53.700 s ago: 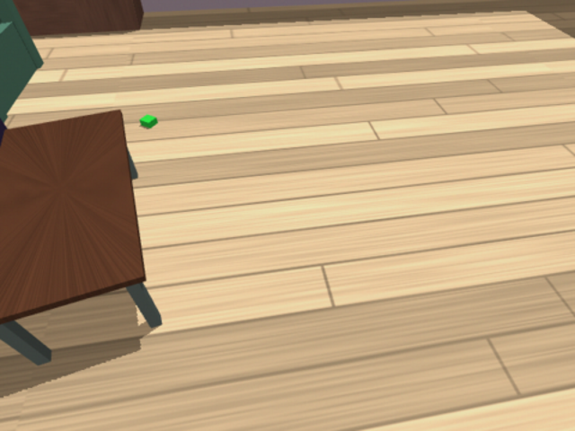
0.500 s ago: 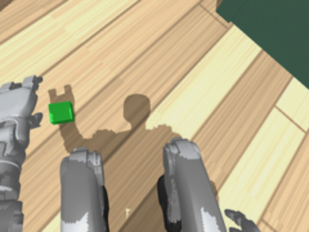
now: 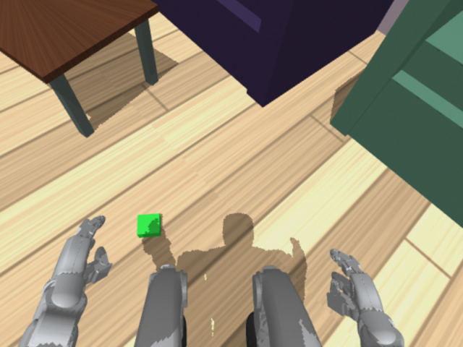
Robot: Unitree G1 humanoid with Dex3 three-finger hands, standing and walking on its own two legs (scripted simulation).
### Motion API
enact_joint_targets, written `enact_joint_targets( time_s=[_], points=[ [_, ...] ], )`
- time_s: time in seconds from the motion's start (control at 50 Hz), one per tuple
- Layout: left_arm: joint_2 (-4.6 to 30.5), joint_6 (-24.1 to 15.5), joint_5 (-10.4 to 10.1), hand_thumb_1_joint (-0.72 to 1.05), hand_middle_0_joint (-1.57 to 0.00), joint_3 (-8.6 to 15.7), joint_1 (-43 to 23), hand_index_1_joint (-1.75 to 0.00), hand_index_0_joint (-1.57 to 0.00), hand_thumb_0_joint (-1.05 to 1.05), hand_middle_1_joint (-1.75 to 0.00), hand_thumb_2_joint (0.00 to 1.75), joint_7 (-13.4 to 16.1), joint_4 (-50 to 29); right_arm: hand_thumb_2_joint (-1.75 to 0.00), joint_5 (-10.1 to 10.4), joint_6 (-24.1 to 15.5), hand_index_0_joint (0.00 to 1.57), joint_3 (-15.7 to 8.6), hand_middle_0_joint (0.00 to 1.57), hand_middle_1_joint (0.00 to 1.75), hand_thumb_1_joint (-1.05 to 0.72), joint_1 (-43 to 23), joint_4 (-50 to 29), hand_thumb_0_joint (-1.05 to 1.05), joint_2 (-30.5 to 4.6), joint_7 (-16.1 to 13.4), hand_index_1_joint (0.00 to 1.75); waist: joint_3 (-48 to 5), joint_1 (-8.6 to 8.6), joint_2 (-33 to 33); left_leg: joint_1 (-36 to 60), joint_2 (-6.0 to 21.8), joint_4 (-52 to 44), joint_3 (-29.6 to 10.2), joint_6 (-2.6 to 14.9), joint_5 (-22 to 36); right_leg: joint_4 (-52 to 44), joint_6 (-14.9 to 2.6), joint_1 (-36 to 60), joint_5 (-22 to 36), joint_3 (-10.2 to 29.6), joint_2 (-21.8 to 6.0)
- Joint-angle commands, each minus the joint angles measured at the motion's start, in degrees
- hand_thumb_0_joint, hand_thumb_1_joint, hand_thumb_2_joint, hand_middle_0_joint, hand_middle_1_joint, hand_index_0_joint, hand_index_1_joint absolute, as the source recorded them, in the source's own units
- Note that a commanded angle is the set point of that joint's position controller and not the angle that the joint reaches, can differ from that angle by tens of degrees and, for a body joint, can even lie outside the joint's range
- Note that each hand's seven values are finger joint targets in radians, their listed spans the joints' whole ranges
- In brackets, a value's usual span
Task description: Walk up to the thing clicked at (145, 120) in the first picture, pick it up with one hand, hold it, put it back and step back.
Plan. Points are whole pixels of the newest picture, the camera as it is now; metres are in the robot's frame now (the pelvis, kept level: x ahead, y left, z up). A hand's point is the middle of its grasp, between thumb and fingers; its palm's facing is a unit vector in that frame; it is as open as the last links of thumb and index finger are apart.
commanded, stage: home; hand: left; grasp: from above
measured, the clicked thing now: (149, 225) +0.49 +0.23 -0.53
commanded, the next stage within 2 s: none
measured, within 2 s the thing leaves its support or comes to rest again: neither
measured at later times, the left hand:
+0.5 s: hand (71, 276) +0.23 +0.18 +0.11, palm faces +0.11 -0.97 -0.21, open 7.4 cm
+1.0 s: hand (65, 287) +0.22 +0.19 +0.12, palm faces +0.11 -0.98 -0.20, open 7.4 cm
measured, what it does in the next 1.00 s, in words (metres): rises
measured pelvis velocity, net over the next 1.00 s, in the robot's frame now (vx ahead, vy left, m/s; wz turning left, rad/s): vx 0.07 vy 0.00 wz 0.06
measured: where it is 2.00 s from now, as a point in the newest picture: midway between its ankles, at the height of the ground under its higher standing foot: outside the picture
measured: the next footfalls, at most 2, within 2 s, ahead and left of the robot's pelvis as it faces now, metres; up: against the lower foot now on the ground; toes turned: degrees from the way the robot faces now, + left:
none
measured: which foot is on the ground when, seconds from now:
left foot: down 0.00-1.00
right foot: down 0.00-1.00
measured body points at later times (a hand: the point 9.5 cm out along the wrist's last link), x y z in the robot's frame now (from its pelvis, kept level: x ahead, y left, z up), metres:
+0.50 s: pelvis +0.06 +0.00 +0.15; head +0.08 +0.01 +0.60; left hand +0.22 +0.24 +0.13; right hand +0.21 -0.25 +0.09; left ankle +0.08 +0.12 -0.52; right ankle +0.07 -0.14 -0.52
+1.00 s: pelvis +0.07 +0.00 +0.16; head +0.08 +0.01 +0.61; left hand +0.21 +0.24 +0.13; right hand +0.25 -0.23 +0.11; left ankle +0.08 +0.12 -0.52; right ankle +0.07 -0.14 -0.52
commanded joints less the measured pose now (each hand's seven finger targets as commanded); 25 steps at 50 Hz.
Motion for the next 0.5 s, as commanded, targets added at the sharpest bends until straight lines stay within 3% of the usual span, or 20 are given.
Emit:
enact_joint_targets(
  time_s=[0.0, 0.06, 0.14, 0.16, 0.2, 0.36, 0.48],
  points=[
    [6.2, 1.0, -5.8, 0.90, -0.20, 3.3, -1.8, -0.30, -0.20, 0.00, -0.30, 0.90, 1.7, -17.4, -0.90, 0.8, -2.9, 0.20, -2.9, 0.20, 0.30, -0.90, 3.0, -7.4, 0.00, -8.5, -2.5, 0.30, -21.4, -1.73, 6.0, 29.8, -0.6, -24.1, -1.8, 1.36, -1.4, -20.7, -2.42, 17.4, 3.6, 0.7, 1.3],
    [4.6, 4.0, -8.6, 0.90, -0.20, 4.0, 3.3, -0.30, -0.20, 0.00, -0.30, 0.90, 2.0, -18.9, -0.90, 1.0, -3.6, 0.20, -2.0, 0.20, 0.30, -0.90, 4.5, -7.7, 0.00, -7.8, -3.7, 0.30, -17.8, -1.39, 5.1, 33.5, -0.5, -28.9, -2.9, 1.15, -1.1, -25.1, -2.24, 22.3, 4.3, 0.7, 1.2],
    [1.8, 6.8, -12.3, 0.90, -0.20, 4.1, 7.6, -0.30, -0.20, 0.00, -0.30, 0.90, 2.2, -21.7, -0.90, 1.2, -5.0, 0.20, -1.0, 0.20, 0.30, -0.90, 6.0, -7.8, 0.00, -7.0, -6.0, 0.30, -14.1, -1.78, 4.0, 38.2, -0.5, -33.5, -2.3, 1.01, 3.4, -31.0, -2.22, 28.6, 7.9, 0.8, 1.3],
    [2.0, 7.3, -12.9, 0.90, -0.20, 5.0, 8.9, -0.30, -0.20, 0.00, -0.30, 0.90, 2.2, -22.5, -0.90, 1.2, -5.5, 0.20, -0.8, 0.20, 0.30, -0.90, 6.3, -8.2, 0.00, -6.9, -6.6, 0.30, -13.2, -1.36, 4.0, 39.2, -0.6, -35.1, -2.3, 0.99, 3.9, -32.4, -2.22, 30.7, 8.2, 0.7, 1.4],
    [0.6, 8.1, -13.9, 0.90, -0.20, 4.5, 12.3, -0.30, -0.20, 0.00, -0.30, 0.90, 2.0, -23.1, -0.90, 0.9, -6.2, 0.20, -0.5, 0.20, 0.30, -0.90, 7.5, -7.9, 0.00, -6.3, -7.4, 0.30, -11.4, -1.24, 3.9, 41.9, -0.5, -37.4, -1.9, 0.86, 6.7, -34.9, -2.05, 34.2, 10.5, 0.5, 1.4],
    [-0.8, 10.8, -15.2, 0.90, -0.20, 4.4, 23.5, -0.30, -0.20, 0.00, -0.30, 0.90, 1.0, -32.4, -0.90, 0.2, -8.9, 0.20, -0.7, 0.20, 0.30, -0.90, 10.2, -10.3, 0.00, -5.4, -9.8, 0.30, -7.4, -0.26, 4.2, 52.1, -1.3, -45.1, 1.1, 0.61, 17.6, -45.1, -1.89, 46.3, 18.6, -0.3, 1.9],
    [-1.8, 11.8, -14.9, 0.90, -0.20, 3.4, 28.2, -0.30, -0.20, 0.00, -0.30, 0.90, -0.4, -33.2, -0.90, -0.5, -10.4, 0.20, -0.8, 0.20, 0.30, -0.90, 10.1, -10.9, 0.00, -5.3, -10.3, 0.30, -2.0, -0.35, 0.3, 53.7, -1.8, -47.6, 1.5, 1.19, 18.7, -49.4, -1.39, 49.1, 19.4, -0.7, 1.9]
  ],
)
